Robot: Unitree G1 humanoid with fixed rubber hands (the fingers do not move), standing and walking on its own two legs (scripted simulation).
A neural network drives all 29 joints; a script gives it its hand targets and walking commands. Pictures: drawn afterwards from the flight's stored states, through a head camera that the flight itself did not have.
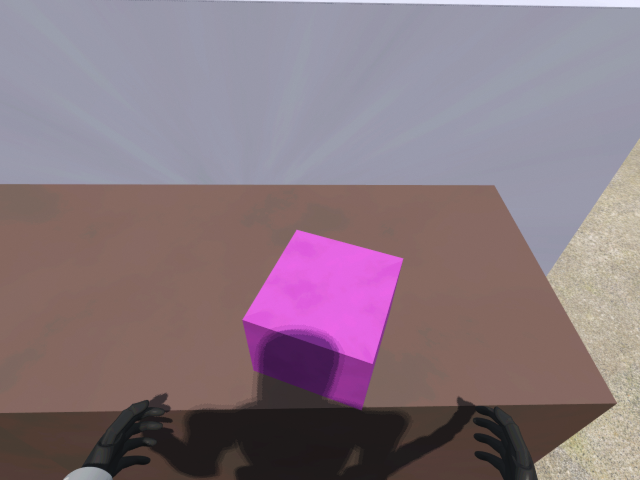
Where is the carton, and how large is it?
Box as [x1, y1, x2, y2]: [242, 230, 402, 409]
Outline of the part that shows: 296,230 242,320 253,369 361,409 391,305 402,258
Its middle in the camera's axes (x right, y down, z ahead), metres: +0.01 +0.12 +0.62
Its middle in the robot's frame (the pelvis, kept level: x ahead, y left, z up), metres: +0.38 +0.01 -0.04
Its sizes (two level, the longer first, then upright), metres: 0.191 0.182 0.146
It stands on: a pedestal, 0.65 m high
